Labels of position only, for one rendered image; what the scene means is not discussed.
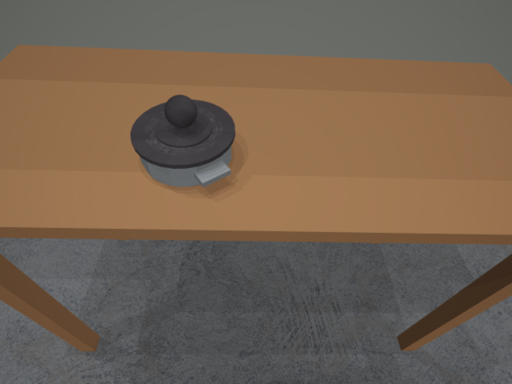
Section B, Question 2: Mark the pot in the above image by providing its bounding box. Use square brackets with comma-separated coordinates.
[139, 147, 232, 187]

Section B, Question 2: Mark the table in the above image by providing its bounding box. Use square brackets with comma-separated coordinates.
[0, 45, 512, 351]

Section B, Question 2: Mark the knob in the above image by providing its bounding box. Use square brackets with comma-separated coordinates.
[164, 95, 197, 128]

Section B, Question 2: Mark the lid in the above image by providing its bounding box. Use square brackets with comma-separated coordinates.
[130, 99, 235, 169]

